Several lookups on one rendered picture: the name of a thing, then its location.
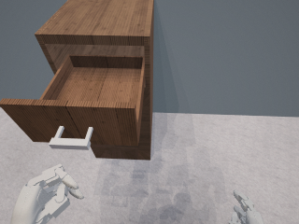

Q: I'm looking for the robot left hand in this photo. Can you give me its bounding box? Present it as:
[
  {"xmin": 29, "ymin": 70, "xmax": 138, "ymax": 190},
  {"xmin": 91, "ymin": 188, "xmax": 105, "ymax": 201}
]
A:
[{"xmin": 10, "ymin": 164, "xmax": 84, "ymax": 224}]

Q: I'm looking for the cabinet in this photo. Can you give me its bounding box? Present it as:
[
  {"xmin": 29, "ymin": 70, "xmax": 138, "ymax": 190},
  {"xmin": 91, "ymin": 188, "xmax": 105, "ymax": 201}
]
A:
[{"xmin": 35, "ymin": 0, "xmax": 154, "ymax": 161}]

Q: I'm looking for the drawer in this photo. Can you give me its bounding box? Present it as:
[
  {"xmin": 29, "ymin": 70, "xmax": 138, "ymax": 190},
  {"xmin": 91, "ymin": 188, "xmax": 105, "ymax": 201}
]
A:
[{"xmin": 0, "ymin": 54, "xmax": 146, "ymax": 147}]

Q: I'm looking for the handle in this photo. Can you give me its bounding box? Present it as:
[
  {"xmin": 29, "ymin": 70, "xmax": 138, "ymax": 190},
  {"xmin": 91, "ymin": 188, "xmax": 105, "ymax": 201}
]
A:
[{"xmin": 49, "ymin": 126, "xmax": 93, "ymax": 150}]

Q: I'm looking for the robot right hand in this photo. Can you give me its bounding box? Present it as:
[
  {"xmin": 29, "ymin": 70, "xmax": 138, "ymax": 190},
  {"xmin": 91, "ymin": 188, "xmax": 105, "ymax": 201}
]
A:
[{"xmin": 228, "ymin": 189, "xmax": 264, "ymax": 224}]

